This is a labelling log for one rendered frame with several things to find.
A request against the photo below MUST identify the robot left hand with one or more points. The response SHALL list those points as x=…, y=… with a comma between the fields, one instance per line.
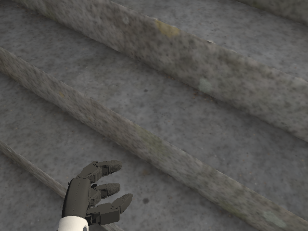
x=81, y=195

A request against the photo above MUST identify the robot left forearm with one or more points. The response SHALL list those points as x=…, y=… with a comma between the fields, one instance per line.
x=71, y=223

